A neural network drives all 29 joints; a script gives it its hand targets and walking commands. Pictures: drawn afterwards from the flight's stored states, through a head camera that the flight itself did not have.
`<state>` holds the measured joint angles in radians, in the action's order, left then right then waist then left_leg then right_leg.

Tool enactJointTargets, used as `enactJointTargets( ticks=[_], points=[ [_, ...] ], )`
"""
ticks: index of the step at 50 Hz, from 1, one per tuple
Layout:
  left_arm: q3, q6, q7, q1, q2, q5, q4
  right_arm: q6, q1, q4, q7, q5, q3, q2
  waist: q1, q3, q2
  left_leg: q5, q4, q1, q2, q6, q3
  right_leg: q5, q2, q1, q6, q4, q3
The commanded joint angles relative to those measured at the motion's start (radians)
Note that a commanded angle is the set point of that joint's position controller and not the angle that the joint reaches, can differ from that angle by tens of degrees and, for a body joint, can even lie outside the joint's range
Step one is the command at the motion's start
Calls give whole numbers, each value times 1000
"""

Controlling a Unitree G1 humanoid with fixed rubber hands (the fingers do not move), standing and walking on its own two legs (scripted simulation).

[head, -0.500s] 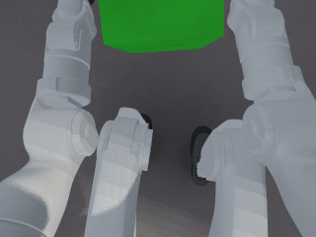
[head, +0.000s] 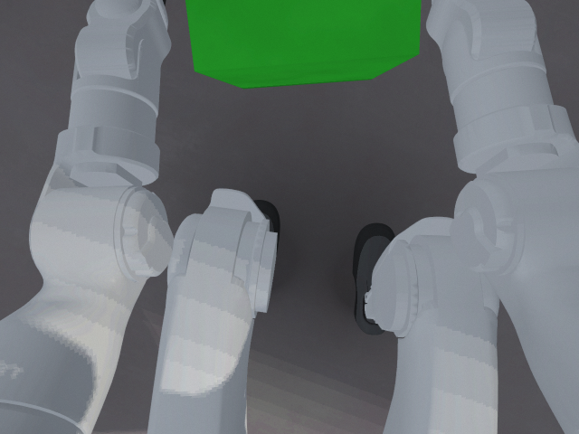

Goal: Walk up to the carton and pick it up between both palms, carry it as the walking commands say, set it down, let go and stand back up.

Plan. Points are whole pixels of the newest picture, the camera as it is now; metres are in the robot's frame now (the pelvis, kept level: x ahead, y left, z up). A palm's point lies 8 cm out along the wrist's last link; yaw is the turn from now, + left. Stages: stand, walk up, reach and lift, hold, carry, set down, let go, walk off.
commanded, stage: set down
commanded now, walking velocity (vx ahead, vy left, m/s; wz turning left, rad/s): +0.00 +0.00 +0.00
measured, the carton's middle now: out of the picture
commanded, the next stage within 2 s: none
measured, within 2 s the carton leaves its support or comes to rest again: neither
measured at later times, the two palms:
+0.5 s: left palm out of the picture +0.52 +0.23 -0.16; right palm out of the picture +0.57 -0.07 -0.16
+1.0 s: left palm out of the picture +0.52 +0.23 -0.17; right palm out of the picture +0.57 -0.07 -0.16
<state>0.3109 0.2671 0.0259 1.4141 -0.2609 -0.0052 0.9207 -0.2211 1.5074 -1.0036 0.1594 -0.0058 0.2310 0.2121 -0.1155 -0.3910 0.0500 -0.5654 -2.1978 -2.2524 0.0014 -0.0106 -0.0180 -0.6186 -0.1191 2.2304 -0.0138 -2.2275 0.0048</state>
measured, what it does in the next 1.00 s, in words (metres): stands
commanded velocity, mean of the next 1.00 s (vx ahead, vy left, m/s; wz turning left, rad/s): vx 0.00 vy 0.00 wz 0.00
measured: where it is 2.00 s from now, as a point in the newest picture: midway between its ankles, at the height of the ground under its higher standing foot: (312, 284)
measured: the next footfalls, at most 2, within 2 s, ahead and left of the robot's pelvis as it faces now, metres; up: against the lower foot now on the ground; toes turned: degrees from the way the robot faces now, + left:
none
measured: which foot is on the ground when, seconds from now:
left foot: down 0.00-1.00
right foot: down 0.00-1.00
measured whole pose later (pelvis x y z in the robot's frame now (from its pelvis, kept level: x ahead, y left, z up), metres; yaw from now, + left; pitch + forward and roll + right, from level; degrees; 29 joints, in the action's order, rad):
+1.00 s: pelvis +0.00 -0.01 +0.00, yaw +0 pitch +31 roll +1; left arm 0.41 0.19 -0.06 1.48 -0.27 0.06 0.99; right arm -0.17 1.57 -1.06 0.09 -0.03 0.24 0.25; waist -0.12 -0.50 0.05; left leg -0.57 -2.22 -2.19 0.01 0.01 0.00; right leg -0.62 -0.11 2.17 0.00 -2.25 0.02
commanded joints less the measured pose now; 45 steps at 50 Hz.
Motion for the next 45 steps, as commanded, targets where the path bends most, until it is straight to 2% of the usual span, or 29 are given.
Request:
enactJointTargets(
  ticks=[1, 17, 34, 40, 45],
  points=[
    [-327, -50, -270, 635, 841, -105, -154, 13, 535, 81, -267, 93, -320, -983, -92, 1170, 65, 376, 146, 613, 81, 12, -35, 264, -64, -491, 17, 159, 31],
    [-261, -35, -299, 563, 801, -50, -66, 5, 471, 0, -285, 50, -260, -911, -79, 939, 61, 261, 145, 515, 72, 3, -29, 175, -56, -425, 24, 163, 22],
    [-200, -32, -304, 535, 741, -19, -33, 3, 457, -14, -282, 22, -231, -835, -68, 859, 60, 205, 137, 491, 66, 4, -26, 141, -48, -437, 23, 159, 20],
    [-159, -43, -281, 510, 651, -2, -28, 13, 449, -17, -261, 14, -212, -736, -75, 869, 56, 204, 138, 503, 63, 10, -29, 141, -44, -457, 17, 158, 24],
    [-99, -64, -235, 477, 507, 20, -19, 31, 433, -21, -223, 5, -179, -583, -80, 897, 46, 210, 143, 529, 60, 18, -31, 149, -38, -484, 9, 162, 27]
  ],
)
